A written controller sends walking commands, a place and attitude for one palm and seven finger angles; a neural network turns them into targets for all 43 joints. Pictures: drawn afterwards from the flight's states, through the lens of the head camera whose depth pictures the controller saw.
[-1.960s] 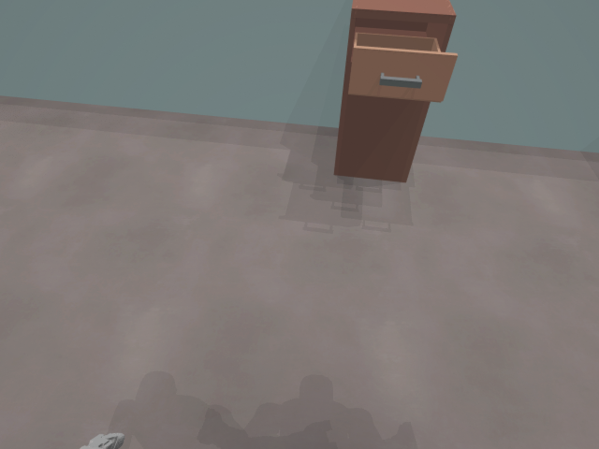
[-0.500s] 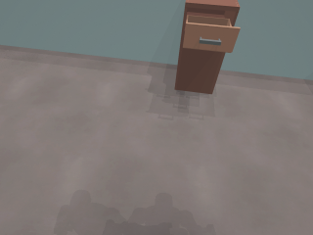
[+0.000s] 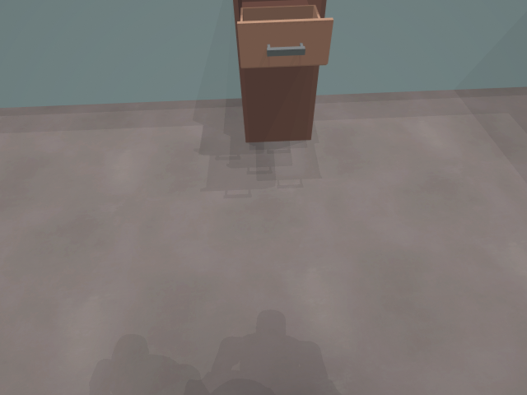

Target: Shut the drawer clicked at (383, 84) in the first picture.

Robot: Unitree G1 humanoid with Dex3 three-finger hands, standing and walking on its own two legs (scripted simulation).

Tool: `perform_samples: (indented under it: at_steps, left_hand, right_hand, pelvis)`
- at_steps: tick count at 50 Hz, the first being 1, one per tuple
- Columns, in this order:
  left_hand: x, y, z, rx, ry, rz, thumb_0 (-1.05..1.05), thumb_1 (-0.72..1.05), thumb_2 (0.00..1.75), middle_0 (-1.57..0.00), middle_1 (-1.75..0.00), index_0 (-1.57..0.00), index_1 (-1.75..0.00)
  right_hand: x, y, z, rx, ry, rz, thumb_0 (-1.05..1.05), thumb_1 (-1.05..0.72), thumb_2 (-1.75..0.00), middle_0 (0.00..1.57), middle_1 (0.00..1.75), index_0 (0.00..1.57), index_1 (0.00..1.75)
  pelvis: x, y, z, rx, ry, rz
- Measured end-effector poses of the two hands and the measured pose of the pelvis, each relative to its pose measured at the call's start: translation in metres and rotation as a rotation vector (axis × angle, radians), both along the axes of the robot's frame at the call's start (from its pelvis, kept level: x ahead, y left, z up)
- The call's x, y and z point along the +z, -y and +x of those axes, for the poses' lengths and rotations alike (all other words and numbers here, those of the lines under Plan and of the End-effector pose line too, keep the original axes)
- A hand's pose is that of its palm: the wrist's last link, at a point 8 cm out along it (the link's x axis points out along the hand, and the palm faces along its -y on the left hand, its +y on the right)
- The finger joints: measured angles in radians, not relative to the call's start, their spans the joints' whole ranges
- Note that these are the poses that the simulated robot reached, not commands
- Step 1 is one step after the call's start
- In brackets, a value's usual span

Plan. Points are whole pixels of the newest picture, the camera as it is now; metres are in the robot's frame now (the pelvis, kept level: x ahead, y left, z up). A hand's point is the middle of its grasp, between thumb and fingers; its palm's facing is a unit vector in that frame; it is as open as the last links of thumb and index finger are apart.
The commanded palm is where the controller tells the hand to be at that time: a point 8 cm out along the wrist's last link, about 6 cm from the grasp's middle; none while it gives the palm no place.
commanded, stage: walk to a spot facing it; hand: left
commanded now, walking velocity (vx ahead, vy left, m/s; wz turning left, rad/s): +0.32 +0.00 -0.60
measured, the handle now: (285, 48) +1.22 +0.01 -0.06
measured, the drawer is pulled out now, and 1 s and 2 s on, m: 0.29 0.29 0.29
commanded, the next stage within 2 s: turn to face it in 1.54 s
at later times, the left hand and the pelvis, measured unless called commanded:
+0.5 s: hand (160, 382) +0.17 +0.21 -0.17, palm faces -0.10 -0.98 -0.19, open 7.4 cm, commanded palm none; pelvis +0.20 +0.02 +0.01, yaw -13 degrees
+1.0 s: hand (248, 200) +0.58 +0.09 -0.15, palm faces -0.55 -0.83 -0.14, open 7.4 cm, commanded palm none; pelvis +0.38 +0.00 +0.02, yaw -31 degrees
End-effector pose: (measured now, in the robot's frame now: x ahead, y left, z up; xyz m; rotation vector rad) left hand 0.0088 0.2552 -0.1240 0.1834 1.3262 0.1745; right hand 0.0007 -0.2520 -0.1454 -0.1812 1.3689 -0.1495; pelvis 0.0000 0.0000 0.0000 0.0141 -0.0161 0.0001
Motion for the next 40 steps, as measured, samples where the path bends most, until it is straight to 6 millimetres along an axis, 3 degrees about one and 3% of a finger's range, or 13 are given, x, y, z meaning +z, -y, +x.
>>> perform_samples:
  at_steps: [2, 4, 13, 21, 26, 28, 30, 36, 40]
  left_hand:
    - [-0.001, 0.009, 0.013, 0.011, 0.033, 0.006, 0.00, 0.90, 0.90, -0.21, -0.30, -0.20, -0.30]
    - [0.002, 0.018, 0.021, 0.021, 0.038, 0.002, 0.00, 0.90, 0.90, -0.21, -0.30, -0.20, -0.30]
    - [0.015, 0.042, 0.051, -0.058, -0.091, -0.045, 0.00, 0.90, 0.90, -0.21, -0.30, -0.20, -0.30]
    - [0.007, 0.020, 0.117, -0.071, -0.114, -0.038, 0.00, 0.90, 0.90, -0.21, -0.30, -0.20, -0.30]
    - [-0.017, -0.008, 0.175, -0.104, -0.156, -0.043, 0.00, 0.90, 0.90, -0.21, -0.30, -0.20, -0.30]
    - [-0.023, -0.018, 0.208, -0.141, -0.162, -0.046, 0.00, 0.90, 0.90, -0.21, -0.30, -0.20, -0.30]
    - [-0.022, -0.024, 0.250, -0.194, -0.135, -0.045, 0.00, 0.90, 0.90, -0.21, -0.30, -0.20, -0.30]
    - [-0.005, -0.016, 0.388, -0.326, 0.040, -0.063, 0.00, 0.91, 0.90, -0.20, -0.30, -0.19, -0.30]
    - [0.004, 0.007, 0.460, -0.406, 0.112, -0.077, 0.00, 0.91, 0.90, -0.20, -0.30, -0.19, -0.30]
  right_hand:
    - [-0.002, 0.007, 0.002, -0.008, -0.043, 0.002, 0.01, -0.90, -0.90, 0.21, 0.30, 0.21, 0.29]
    - [0.005, 0.011, 0.016, -0.015, -0.040, 0.002, 0.01, -0.90, -0.90, 0.20, 0.30, 0.20, 0.29]
    - [0.040, 0.014, 0.140, -0.080, 0.240, 0.005, 0.01, -0.91, -0.90, 0.20, 0.30, 0.20, 0.29]
    - [0.046, -0.012, 0.248, -0.067, 0.340, 0.016, 0.01, -0.91, -0.90, 0.20, 0.30, 0.20, 0.29]
    - [0.042, -0.032, 0.311, -0.081, 0.409, -0.020, 0.01, -0.90, -0.90, 0.20, 0.30, 0.20, 0.29]
    - [0.044, -0.038, 0.316, -0.114, 0.418, -0.039, 0.00, -0.90, -0.90, 0.20, 0.30, 0.20, 0.29]
    - [0.049, -0.041, 0.307, -0.168, 0.394, -0.055, 0.00, -0.90, -0.90, 0.20, 0.30, 0.21, 0.29]
    - [0.055, -0.051, 0.247, -0.360, 0.200, -0.107, -0.01, -0.92, -0.90, 0.21, 0.30, 0.21, 0.29]
    - [0.053, -0.063, 0.210, -0.466, 0.064, -0.107, 0.00, -0.93, -0.90, 0.20, 0.30, 0.20, 0.29]
  pelvis:
    - [-0.001, 0.007, 0.010, -0.003, 0.004, -0.008]
    - [0.004, 0.012, 0.021, -0.017, 0.006, -0.008]
    - [0.025, 0.015, 0.078, -0.128, -0.024, 0.001]
    - [0.019, -0.004, 0.150, -0.189, -0.035, -0.019]
    - [0.001, -0.024, 0.208, -0.246, -0.037, -0.029]
    - [0.000, -0.030, 0.224, -0.282, -0.024, -0.025]
    - [0.005, -0.033, 0.240, -0.315, -0.010, -0.030]
    - [0.022, -0.039, 0.285, -0.379, -0.004, -0.040]
    - [0.025, -0.037, 0.315, -0.428, -0.007, -0.030]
